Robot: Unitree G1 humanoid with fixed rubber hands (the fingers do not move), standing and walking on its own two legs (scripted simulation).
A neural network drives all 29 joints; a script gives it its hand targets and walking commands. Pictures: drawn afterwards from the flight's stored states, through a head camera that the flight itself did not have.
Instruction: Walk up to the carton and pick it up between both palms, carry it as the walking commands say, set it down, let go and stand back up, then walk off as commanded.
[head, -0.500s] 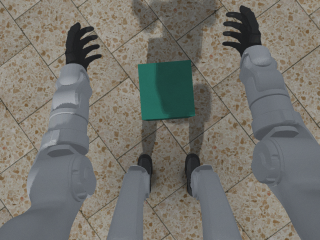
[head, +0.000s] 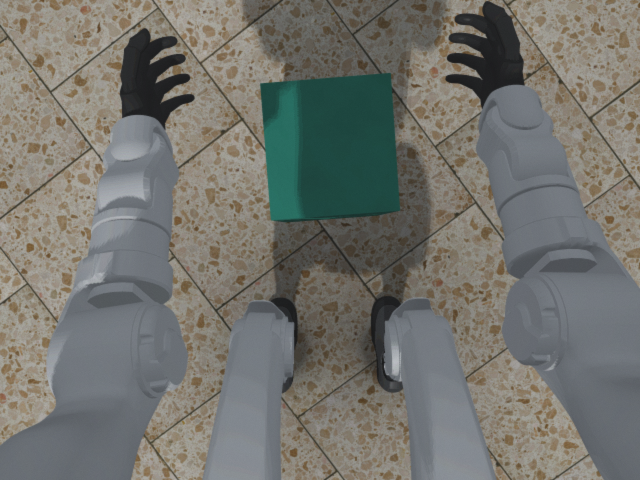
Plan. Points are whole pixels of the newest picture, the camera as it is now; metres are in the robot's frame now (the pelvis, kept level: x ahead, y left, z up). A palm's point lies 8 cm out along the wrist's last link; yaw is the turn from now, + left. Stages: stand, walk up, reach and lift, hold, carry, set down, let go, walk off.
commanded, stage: reach and lift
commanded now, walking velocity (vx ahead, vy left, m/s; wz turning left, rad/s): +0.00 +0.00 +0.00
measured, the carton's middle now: (329, 161) +0.50 +0.01 -0.43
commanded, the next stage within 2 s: none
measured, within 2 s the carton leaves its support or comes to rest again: neither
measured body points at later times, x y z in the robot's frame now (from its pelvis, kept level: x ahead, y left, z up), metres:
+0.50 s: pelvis -0.02 +0.00 -0.13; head +0.34 +0.00 +0.15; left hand +0.52 +0.20 -0.29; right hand +0.53 -0.17 -0.29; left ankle +0.08 +0.12 -0.52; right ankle +0.08 -0.12 -0.52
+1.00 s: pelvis -0.03 +0.00 -0.19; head +0.35 +0.00 +0.05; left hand +0.51 +0.20 -0.38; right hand +0.53 -0.17 -0.39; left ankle +0.08 +0.12 -0.52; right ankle +0.08 -0.12 -0.52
